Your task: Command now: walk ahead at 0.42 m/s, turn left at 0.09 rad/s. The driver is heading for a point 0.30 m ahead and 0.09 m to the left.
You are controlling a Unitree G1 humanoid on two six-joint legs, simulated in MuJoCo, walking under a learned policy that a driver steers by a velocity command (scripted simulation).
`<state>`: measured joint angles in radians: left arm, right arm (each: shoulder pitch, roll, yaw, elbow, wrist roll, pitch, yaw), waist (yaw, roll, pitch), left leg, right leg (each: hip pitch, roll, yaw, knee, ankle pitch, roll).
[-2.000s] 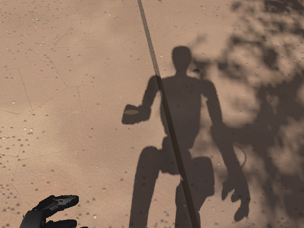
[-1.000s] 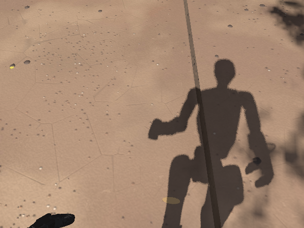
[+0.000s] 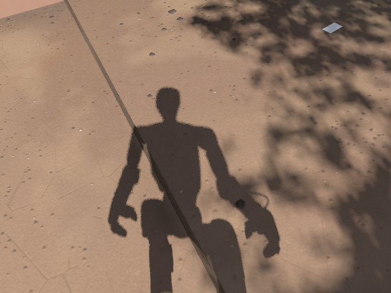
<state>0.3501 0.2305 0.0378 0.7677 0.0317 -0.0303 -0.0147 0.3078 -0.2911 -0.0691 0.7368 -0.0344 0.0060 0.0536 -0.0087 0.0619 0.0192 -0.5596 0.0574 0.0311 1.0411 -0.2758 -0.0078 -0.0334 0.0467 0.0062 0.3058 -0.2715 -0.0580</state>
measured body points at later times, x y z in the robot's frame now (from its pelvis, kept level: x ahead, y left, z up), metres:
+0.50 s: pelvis +0.19 +0.08 -0.01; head +0.22 +0.10 +0.44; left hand +0.23 +0.33 -0.15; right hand +0.32 -0.15 -0.13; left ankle +0.24 +0.13 -0.75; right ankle +0.17 -0.05 -0.64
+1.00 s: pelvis +0.25 +0.09 +0.00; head +0.26 +0.08 +0.44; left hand +0.23 +0.34 -0.15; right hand +0.35 -0.15 -0.15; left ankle +0.24 +0.13 -0.75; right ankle +0.25 -0.02 -0.75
